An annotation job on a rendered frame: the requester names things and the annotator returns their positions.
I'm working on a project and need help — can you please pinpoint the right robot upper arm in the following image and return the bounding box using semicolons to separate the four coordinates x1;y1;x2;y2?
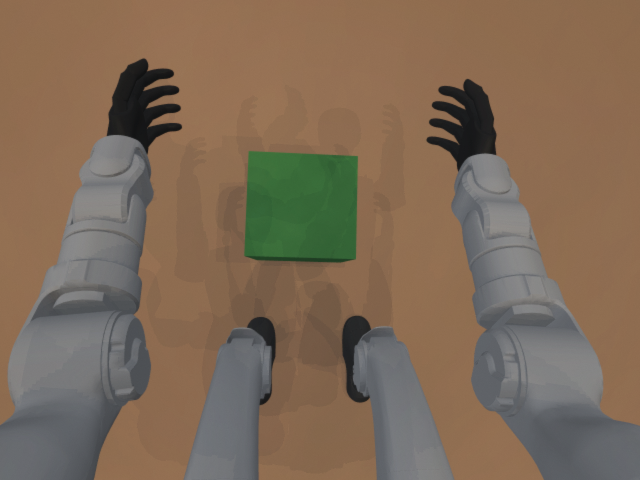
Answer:
471;324;640;480

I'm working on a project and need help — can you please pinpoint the left robot hand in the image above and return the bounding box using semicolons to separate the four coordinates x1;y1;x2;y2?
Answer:
107;58;182;154

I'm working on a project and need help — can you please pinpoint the carton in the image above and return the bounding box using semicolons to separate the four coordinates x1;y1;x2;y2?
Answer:
244;151;358;263

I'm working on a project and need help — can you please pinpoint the left robot upper arm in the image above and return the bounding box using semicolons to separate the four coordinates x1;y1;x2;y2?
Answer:
0;310;151;480

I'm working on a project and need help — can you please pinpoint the right robot hand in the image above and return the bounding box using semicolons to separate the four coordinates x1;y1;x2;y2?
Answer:
427;79;496;172

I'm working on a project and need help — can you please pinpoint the left robot foot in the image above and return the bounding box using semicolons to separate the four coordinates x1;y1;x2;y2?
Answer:
247;317;276;405

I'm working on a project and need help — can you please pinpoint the right robot forearm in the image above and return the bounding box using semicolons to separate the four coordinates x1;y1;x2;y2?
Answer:
451;154;603;402

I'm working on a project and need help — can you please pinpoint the left robot thigh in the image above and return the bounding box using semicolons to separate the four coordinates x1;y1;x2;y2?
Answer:
184;338;272;480

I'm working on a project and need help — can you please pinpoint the left robot forearm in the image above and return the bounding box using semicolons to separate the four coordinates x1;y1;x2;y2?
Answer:
7;135;154;406

